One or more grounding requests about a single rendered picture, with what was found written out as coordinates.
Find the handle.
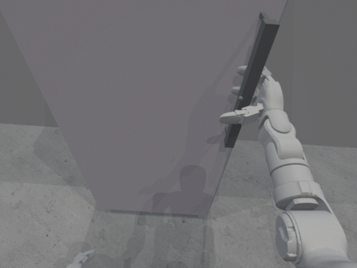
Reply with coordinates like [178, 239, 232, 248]
[224, 12, 280, 148]

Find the robot right upper arm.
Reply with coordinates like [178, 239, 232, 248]
[276, 210, 357, 268]

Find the fridge door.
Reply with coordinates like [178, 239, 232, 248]
[0, 0, 287, 216]

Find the robot left hand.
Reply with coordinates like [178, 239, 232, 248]
[66, 250, 96, 268]

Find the robot right hand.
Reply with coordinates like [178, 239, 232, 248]
[219, 66, 283, 126]

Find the robot right forearm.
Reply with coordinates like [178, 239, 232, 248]
[258, 109, 348, 256]

